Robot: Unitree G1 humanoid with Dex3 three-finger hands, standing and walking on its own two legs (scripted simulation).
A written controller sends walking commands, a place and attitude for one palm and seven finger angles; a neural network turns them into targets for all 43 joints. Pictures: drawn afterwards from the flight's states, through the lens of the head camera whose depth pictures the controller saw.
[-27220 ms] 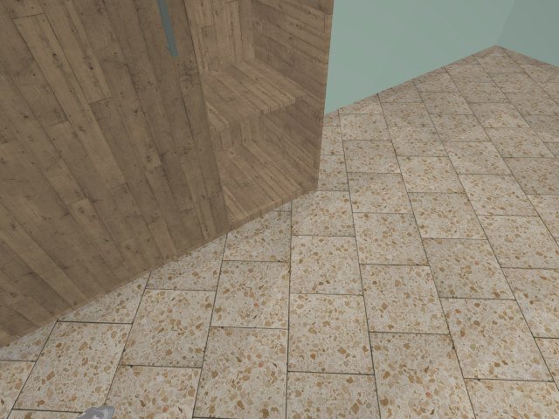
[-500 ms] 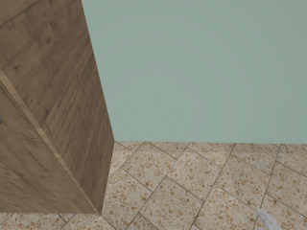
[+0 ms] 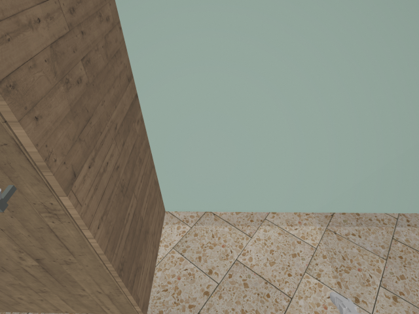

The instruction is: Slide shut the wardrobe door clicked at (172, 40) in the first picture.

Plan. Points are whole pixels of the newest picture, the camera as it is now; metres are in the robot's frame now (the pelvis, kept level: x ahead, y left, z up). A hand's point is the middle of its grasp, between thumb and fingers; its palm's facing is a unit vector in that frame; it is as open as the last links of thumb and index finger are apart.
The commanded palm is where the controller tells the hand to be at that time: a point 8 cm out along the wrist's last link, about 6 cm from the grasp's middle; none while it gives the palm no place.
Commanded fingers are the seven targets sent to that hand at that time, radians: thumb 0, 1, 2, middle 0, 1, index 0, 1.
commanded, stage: stop walking and hold the door there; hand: left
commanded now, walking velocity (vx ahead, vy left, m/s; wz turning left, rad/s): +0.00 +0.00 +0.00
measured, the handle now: out of the picture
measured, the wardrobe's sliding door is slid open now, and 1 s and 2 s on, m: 0.00 0.00 0.00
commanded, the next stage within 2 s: loosen the grip on the handle in 1.96 s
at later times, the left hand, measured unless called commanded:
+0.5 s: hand out of the picture +0.25 +0.39 +0.16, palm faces +0.68 -0.63 -0.37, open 6.4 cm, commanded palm +0.19 +0.41 +0.14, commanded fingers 0.00 0.90 0.90 -0.45 -1.40 -0.45 -1.40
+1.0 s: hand out of the picture +0.24 +0.39 +0.16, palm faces +0.43 -0.88 -0.21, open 6.1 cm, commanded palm +0.20 +0.41 +0.14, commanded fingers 0.00 0.90 0.90 -0.45 -1.40 -0.45 -1.40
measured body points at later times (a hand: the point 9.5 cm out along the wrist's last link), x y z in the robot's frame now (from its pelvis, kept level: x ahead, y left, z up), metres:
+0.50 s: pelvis -0.02 +0.01 -0.01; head -0.01 +0.00 +0.44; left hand +0.21 +0.42 +0.18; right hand +0.15 -0.25 -0.11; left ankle -0.01 +0.13 -0.73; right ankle +0.04 -0.11 -0.74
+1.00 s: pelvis -0.10 +0.14 -0.02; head -0.07 +0.14 +0.43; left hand +0.21 +0.44 +0.17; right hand +0.07 -0.10 -0.12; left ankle -0.09 +0.30 -0.72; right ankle -0.07 -0.05 -0.74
